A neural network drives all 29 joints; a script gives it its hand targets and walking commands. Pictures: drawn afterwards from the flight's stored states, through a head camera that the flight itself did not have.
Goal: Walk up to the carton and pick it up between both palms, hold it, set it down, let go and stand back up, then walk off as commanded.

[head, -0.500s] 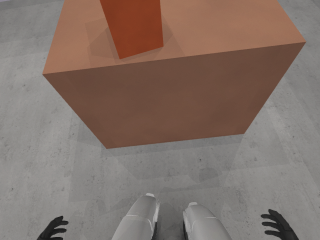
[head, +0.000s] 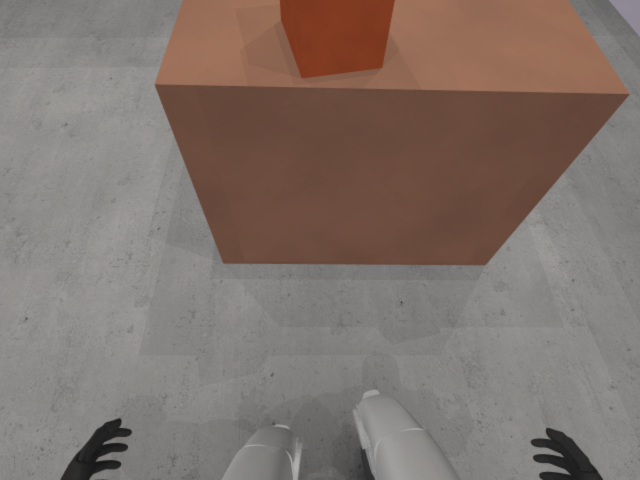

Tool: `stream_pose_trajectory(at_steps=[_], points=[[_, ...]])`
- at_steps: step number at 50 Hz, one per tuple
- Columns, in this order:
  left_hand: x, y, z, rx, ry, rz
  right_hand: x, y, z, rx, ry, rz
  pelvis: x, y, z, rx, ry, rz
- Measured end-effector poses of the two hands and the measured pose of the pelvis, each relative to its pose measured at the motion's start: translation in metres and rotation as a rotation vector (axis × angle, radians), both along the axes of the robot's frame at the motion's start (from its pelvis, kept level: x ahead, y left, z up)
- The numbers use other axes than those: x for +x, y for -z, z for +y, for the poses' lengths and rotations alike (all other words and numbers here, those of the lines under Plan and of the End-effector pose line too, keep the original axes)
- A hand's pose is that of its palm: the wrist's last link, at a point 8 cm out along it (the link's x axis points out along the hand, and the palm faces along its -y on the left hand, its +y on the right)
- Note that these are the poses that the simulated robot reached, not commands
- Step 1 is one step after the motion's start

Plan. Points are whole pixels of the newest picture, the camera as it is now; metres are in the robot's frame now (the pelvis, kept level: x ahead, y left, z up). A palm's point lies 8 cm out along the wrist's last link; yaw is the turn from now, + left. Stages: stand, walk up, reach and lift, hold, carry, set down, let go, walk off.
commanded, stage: walk off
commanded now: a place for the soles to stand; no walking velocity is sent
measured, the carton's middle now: out of the picture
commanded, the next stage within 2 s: stand in 1.58 s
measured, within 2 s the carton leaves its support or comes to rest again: neither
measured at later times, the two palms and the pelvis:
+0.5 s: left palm out of the picture -0.01 +0.25 -0.08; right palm out of the picture -0.05 -0.36 -0.12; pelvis -0.13 -0.06 -0.01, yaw -4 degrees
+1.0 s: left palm out of the picture -0.16 +0.30 -0.10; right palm out of the picture -0.17 -0.33 -0.09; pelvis -0.24 -0.02 +0.00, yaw -1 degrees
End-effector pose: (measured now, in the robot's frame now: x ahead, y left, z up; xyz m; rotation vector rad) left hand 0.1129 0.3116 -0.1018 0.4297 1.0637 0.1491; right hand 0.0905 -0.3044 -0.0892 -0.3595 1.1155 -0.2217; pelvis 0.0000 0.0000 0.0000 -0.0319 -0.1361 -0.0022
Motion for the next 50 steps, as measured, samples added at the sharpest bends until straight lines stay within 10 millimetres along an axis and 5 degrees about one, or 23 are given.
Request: stream_pose_trajectory(at_steps=[10, 20, 28, 40, 45, 50], points=[[-0.060, 0.006, 0.003, 0.029, 0.013, 0.122, -0.023, -0.003, 0.001, 0.014, -0.022, -0.062, -0.038, 0.001, -0.004, 0.009, 0.040, 0.075], [-0.089, -0.005, -0.043, 0.082, 0.066, 0.056, -0.100, 0.032, -0.039, 0.072, 0.038, -0.065, -0.098, 0.015, -0.046, 0.053, 0.068, 0.050], [-0.130, -0.028, -0.060, 0.093, 0.043, -0.007, -0.154, 0.035, -0.055, 0.082, 0.061, -0.035, -0.141, 0.005, -0.059, 0.085, 0.048, 0.009], [-0.191, -0.011, -0.033, 0.043, -0.014, -0.107, -0.214, 0.036, -0.033, 0.043, 0.014, -0.019, -0.208, 0.018, -0.035, 0.038, -0.028, -0.046], [-0.232, -0.006, -0.021, 0.015, -0.022, -0.044, -0.255, 0.015, -0.027, 0.013, 0.044, 0.001, -0.230, 0.006, -0.022, 0.026, -0.005, -0.056], [-0.272, -0.002, -0.014, 0.021, -0.030, 0.046, -0.261, -0.002, -0.029, -0.005, 0.042, -0.040, -0.241, 0.000, -0.023, 0.013, 0.012, -0.003]])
